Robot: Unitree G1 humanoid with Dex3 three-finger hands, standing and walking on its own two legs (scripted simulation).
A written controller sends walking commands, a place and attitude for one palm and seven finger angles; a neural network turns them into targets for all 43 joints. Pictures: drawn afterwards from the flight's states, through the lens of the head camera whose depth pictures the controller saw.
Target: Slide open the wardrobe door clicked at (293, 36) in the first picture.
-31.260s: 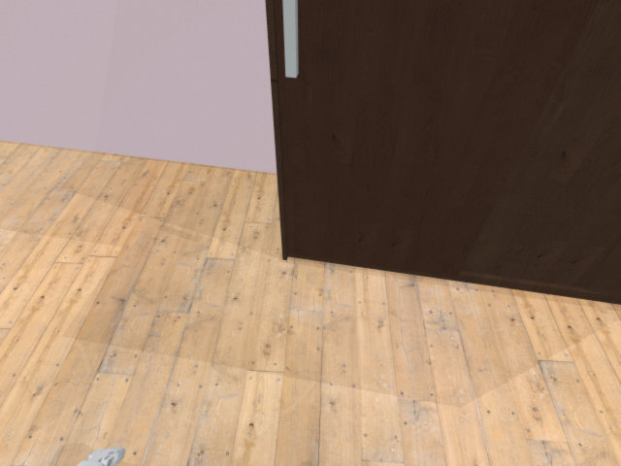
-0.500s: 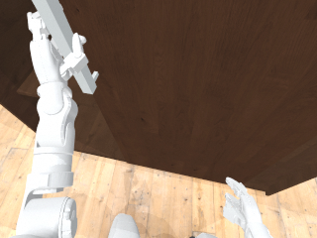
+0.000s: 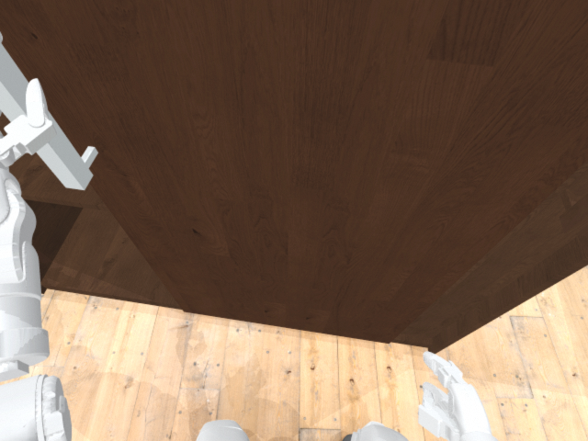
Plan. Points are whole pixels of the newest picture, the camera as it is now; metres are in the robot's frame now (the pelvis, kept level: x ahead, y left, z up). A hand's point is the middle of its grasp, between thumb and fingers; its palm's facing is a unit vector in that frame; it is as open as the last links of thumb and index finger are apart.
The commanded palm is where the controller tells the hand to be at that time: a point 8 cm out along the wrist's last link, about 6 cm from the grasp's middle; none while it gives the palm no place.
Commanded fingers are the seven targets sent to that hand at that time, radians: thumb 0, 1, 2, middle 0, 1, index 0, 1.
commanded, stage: stop walking and hold the door there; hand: left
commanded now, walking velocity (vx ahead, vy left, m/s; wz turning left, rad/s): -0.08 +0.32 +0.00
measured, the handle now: (17, 70) +0.40 +0.39 +0.22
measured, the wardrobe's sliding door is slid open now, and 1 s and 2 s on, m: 0.52 0.52 0.52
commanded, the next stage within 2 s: none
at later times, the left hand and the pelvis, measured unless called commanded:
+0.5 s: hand (31, 114) +0.36 +0.36 +0.20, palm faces +0.62 -0.76 -0.18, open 7.6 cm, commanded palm +0.31 +0.39 +0.16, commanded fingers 0.00 0.90 0.90 -0.45 -1.40 -0.45 -1.40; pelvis -0.03 +0.00 +0.00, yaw -6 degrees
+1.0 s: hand (28, 112) +0.36 +0.36 +0.20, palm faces +0.59 -0.78 -0.18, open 7.4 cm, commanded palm +0.31 +0.39 +0.16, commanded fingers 0.00 0.90 0.90 -0.45 -1.40 -0.45 -1.40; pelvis -0.06 +0.01 +0.00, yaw -8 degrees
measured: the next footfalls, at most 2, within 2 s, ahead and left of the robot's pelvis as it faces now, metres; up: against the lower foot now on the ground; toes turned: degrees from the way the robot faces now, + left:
right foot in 0.04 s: +0.03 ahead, -0.13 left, +0.00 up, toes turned -9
left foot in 0.38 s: +0.07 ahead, +0.11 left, +0.00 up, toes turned -3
